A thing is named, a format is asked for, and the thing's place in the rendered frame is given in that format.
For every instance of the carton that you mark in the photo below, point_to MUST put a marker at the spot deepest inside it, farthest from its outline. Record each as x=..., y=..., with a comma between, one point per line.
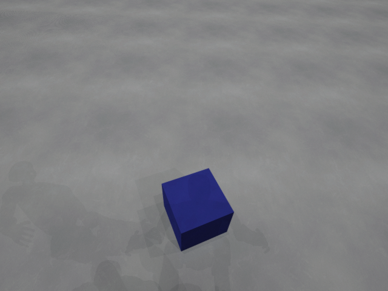
x=196, y=207

